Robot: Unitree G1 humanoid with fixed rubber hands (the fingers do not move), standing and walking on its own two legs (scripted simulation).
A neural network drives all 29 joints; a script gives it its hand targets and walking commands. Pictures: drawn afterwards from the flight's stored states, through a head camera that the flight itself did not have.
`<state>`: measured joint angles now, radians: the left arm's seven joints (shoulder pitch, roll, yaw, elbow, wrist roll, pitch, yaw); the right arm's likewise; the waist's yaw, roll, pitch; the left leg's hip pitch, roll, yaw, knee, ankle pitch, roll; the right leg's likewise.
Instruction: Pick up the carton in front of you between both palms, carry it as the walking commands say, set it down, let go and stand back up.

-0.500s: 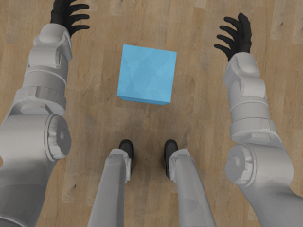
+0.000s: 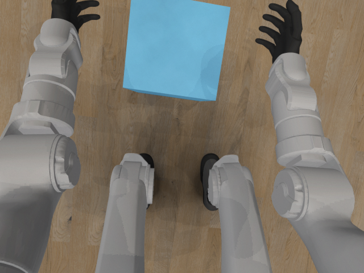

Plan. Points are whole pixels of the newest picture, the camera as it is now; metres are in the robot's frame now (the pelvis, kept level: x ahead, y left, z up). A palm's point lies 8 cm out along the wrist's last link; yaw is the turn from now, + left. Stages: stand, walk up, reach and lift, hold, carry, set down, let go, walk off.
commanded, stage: reach and lift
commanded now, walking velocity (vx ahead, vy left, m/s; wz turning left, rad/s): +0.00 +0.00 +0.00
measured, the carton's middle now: (174, 59) +0.52 +0.04 -0.37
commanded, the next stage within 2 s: none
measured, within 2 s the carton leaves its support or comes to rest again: leaves its support in 1.22 s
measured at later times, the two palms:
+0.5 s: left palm (102, 44) +0.53 +0.21 -0.31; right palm (250, 63) +0.51 -0.16 -0.31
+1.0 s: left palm (113, 45) +0.53 +0.18 -0.30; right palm (239, 60) +0.52 -0.12 -0.30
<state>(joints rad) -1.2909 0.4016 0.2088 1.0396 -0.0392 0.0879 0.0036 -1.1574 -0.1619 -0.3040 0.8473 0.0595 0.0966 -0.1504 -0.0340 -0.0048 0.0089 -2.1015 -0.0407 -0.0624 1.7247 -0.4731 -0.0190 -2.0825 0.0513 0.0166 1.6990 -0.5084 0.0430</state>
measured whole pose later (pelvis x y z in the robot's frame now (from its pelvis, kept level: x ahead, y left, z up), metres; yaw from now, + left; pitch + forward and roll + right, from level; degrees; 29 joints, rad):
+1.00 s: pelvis -0.03 +0.00 -0.13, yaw +1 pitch +36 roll -2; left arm -1.61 0.40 -0.02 1.27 -0.22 0.05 0.07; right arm -1.50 -0.21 -0.18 1.12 0.17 0.05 -0.20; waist -0.02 -0.02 0.41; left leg -2.26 -0.03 -0.03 2.19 -0.56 -0.01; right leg -2.24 0.05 0.02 2.16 -0.55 0.06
